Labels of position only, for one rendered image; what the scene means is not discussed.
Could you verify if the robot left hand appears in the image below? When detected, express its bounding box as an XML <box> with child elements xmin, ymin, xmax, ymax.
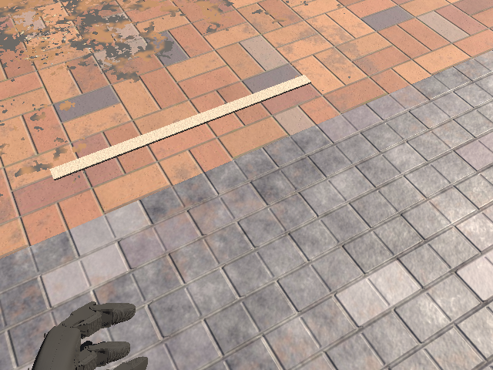
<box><xmin>28</xmin><ymin>301</ymin><xmax>148</xmax><ymax>370</ymax></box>

